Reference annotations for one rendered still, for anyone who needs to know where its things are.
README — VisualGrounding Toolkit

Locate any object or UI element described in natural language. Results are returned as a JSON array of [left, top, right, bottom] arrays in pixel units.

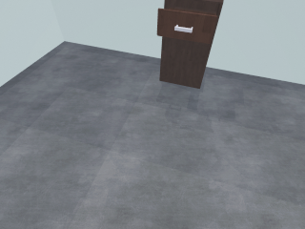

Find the drawer
[[156, 8, 217, 44]]

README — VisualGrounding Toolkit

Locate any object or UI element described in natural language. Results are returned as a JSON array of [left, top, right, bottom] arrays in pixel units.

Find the handle
[[174, 25, 193, 33]]

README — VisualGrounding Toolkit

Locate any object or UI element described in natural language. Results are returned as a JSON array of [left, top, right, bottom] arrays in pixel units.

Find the cabinet
[[159, 0, 224, 89]]

